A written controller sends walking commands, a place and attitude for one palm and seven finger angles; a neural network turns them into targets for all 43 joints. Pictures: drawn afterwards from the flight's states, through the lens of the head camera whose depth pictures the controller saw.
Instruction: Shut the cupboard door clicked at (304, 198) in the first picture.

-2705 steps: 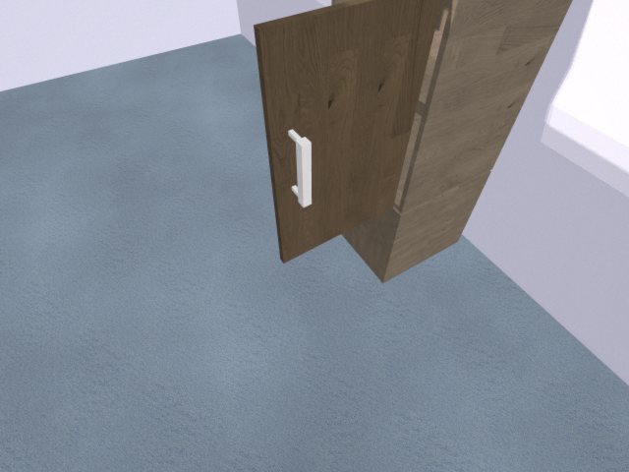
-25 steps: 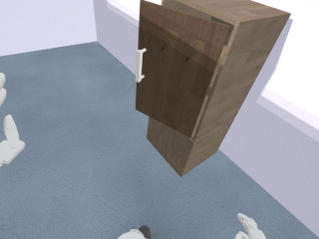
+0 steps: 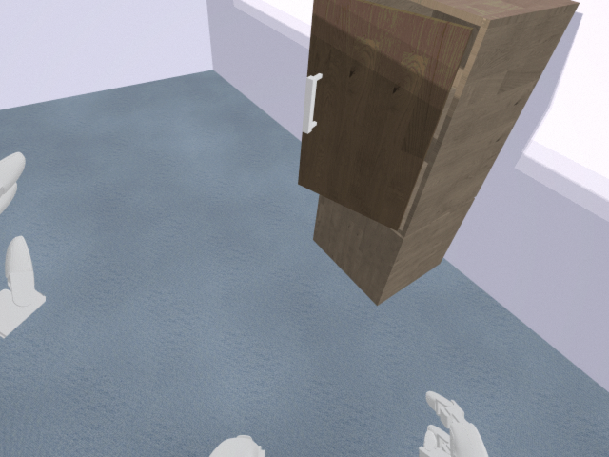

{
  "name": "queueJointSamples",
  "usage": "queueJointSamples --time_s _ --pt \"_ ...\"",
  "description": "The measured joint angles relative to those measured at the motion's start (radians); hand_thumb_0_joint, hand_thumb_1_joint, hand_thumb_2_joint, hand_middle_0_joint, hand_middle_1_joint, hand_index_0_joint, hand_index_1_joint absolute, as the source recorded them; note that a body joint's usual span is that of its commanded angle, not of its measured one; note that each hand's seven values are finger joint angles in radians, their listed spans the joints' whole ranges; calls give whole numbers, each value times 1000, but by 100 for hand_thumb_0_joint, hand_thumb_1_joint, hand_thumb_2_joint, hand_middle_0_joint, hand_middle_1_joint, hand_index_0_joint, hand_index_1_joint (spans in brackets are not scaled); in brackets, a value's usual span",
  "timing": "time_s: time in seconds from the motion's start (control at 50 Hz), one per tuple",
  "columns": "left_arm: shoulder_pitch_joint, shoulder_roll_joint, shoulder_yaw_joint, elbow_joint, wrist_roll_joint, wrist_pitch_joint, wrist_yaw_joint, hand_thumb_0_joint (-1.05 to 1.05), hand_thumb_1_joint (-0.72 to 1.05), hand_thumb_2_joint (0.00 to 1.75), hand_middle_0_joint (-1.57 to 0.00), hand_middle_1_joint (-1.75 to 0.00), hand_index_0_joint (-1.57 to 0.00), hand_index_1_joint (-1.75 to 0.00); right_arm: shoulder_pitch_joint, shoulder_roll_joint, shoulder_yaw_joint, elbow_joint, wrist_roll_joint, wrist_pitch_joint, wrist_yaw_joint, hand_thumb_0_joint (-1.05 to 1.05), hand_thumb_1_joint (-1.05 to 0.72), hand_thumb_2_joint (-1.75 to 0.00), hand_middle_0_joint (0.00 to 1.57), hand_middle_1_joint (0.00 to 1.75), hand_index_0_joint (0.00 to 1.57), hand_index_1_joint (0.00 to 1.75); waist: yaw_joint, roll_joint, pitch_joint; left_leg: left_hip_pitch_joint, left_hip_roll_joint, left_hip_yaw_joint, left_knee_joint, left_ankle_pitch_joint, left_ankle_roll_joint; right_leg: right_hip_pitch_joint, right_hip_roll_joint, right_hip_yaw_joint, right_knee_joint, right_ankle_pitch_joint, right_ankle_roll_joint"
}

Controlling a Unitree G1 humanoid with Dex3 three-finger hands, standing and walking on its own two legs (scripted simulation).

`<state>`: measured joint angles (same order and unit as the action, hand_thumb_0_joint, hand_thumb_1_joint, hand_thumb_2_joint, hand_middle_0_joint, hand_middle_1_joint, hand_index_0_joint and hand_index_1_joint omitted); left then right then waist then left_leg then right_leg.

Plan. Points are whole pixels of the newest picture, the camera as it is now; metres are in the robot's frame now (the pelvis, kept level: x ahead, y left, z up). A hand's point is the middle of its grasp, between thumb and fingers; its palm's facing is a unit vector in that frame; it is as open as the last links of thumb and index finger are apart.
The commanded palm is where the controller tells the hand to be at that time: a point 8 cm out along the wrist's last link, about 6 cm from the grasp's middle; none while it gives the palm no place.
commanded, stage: stop stepping back and stand still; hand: left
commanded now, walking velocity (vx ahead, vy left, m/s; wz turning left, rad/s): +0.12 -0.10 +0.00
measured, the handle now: (312, 103) +1.01 +0.08 -0.01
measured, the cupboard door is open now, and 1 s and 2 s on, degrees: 21 21 21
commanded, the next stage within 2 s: let the arm hang, fingers relaxed in 0.36 s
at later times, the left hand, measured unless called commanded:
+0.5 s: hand (28, 296) +0.21 +0.30 +0.16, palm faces +0.41 -0.73 -0.54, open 7.4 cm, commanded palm none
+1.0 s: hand out of the picture -0.02 +0.23 -0.16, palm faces +0.09 -0.97 -0.21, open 7.2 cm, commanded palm none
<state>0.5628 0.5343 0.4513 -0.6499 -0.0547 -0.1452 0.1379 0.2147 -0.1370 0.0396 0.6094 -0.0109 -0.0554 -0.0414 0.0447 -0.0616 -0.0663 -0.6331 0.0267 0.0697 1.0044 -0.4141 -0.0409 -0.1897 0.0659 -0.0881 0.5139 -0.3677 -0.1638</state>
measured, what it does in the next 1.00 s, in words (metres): steps on the spot: left foot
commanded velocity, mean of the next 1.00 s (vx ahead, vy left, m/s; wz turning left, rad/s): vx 0.02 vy -0.06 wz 0.00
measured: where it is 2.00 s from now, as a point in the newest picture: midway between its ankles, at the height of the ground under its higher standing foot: outside the picture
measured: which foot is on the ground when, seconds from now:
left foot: up 0.00-0.18, down 0.20-1.00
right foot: down 0.00-1.00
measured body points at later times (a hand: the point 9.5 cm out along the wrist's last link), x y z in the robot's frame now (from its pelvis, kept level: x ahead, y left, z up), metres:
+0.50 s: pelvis +0.01 +0.04 +0.00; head +0.02 +0.03 +0.45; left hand +0.18 +0.34 +0.19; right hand +0.14 -0.19 -0.11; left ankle +0.00 +0.17 -0.69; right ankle +0.02 -0.05 -0.72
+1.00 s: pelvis +0.01 +0.05 +0.02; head +0.02 +0.05 +0.47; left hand -0.02 +0.28 -0.14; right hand +0.05 -0.18 -0.14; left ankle +0.03 +0.16 -0.72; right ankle +0.02 -0.05 -0.72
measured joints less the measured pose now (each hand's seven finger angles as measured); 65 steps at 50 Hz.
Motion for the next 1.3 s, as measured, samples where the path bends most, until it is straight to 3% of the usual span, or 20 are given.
queueJointSamples --time_s 0.04,0.08,0.14,0.2,0.24,0.28,0.36,0.38,0.42,0.46,0.5,0.54,0.58,0.64,0.72,0.76,0.84,1.04,1.3 --pt "-63 -6 3 66 4 -24 11 2 88 90 -21 -30 -22 -31 -17 -21 -18 43 9 23 -7 1 -90 -90 21 30 20 30 7 25 5 1 32 -42 113 16 13 -12 -2 -10 42 9 51" --pt "-106 -41 5 139 5 -23 28 2 88 90 -21 -30 -22 -31 -1 -34 -27 57 14 38 -19 1 -90 -90 20 30 20 30 5 19 -13 53 56 -44 66 32 24 -5 -26 -7 31 3 70" --pt "-131 -117 -14 197 2 0 54 1 88 90 -21 -30 -22 -30 34 -68 -35 46 12 34 -42 1 -91 -90 20 30 20 30 -14 17 -22 194 78 -18 -173 33 40 3 -71 -10 28 0 96" --pt "-110 -155 -46 167 -6 11 64 2 89 90 -20 -30 -21 -30 51 -106 -50 18 12 10 -60 1 -91 -90 20 30 20 30 -38 40 -5 323 89 -5 -405 98 43 -44 -96 -18 139 -53 134" --pt "-103 -135 -39 154 -7 3 56 2 89 90 -20 -30 -21 -30 25 -78 -56 27 9 7 -63 1 -91 -90 20 30 20 30 -49 3 39 322 72 9 -379 113 -1 -102 -99 34 267 -100 151" --pt "-88 -107 -22 142 -2 -1 39 2 89 90 -20 -30 -21 -30 14 -42 -50 28 1 -1 -49 1 -91 -90 20 30 20 30 -62 -13 67 335 74 11 -394 124 -20 -156 -80 48 347 -96 164" --pt "-29 -64 15 81 6 -17 22 2 89 90 -21 -30 -21 -30 34 -8 -27 -5 3 -16 -10 1 -91 -90 20 30 20 30 -66 15 95 339 115 4 -407 131 -36 -158 -60 -1 203 4 178" --pt "-11 -50 27 69 7 -25 22 2 89 90 -21 -30 -21 -30 44 -5 -23 -17 5 -17 -3 1 -91 -90 20 30 20 30 -65 22 95 327 122 3 -382 116 -35 -139 -58 -7 145 15 177" --pt "3 -42 35 65 15 -39 25 2 88 90 -21 -30 -21 -30 49 -14 -22 -16 10 -14 6 1 -91 -90 20 30 20 30 -64 54 97 282 128 -22 -286 32 -7 -141 -43 -22 135 49 126" --pt "5 -60 17 82 17 -44 30 2 88 90 -21 -30 -22 -30 43 -29 -28 15 14 -3 9 1 -91 -90 20 30 20 30 -63 73 95 232 88 -51 -143 -40 11 -135 -43 -26 138 41 102" --pt "-75 -92 -71 228 63 -37 -9 1 89 90 -21 -30 -21 -30 49 -60 -49 60 11 -4 34 1 -91 -90 20 30 20 30 -61 96 70 175 56 -23 -48 -103 20 -133 -67 -43 129 37 105" --pt "-183 -153 -176 456 76 38 -55 1 89 90 -20 -30 -21 -30 45 -95 -52 90 8 32 47 1 -91 -90 20 30 20 30 -57 111 62 186 28 19 -131 -45 20 -133 -101 -52 150 23 118" --pt "-262 -216 -261 696 74 118 -86 1 89 90 -20 -30 -21 -30 39 -126 -43 101 -1 61 54 1 -91 -90 20 30 20 30 -60 130 64 228 20 30 -270 148 34 -140 -114 -61 194 -4 131" --pt "-314 -289 -364 1042 75 196 -115 1 90 90 -19 -30 -20 -30 6 -128 -28 150 -21 82 53 1 -91 -90 20 30 20 30 -70 115 77 250 19 38 -275 95 60 -147 -116 -50 233 -11 138" --pt "-297 -385 -461 1384 72 234 -143 2 91 90 -19 -30 -20 -30 -11 -94 -10 215 -28 85 43 1 -91 -90 20 30 20 30 -79 64 102 298 26 49 -352 119 52 -101 -99 -41 148 15 134" --pt "-291 -393 -411 1448 45 191 -115 -3 98 90 -20 -30 -21 -30 2 -70 -11 254 -25 83 36 1 -91 -90 20 30 20 30 -64 38 107 312 29 41 -405 149 48 -79 -88 -51 83 49 125" --pt "-277 -345 -417 1568 64 163 -119 -6 102 90 -21 -30 -21 -30 22 -41 -22 338 -22 87 29 1 -91 -90 20 30 20 30 -40 27 103 350 36 38 -490 191 43 -31 -70 -56 -26 103 123" --pt "-222 -356 -447 1772 67 157 -117 -1 93 90 -20 -30 -20 -30 64 -26 -32 474 -8 77 14 0 -92 -90 20 30 20 30 -41 72 91 444 24 72 -590 223 55 50 -72 -25 -123 149 139" --pt "-223 -432 -453 1816 67 147 -107 1 91 90 -20 -30 -20 -30 134 35 -29 547 -7 71 10 0 -91 -90 20 30 20 30 -49 68 82 462 7 93 -613 229 69 47 -89 -5 -115 147 153"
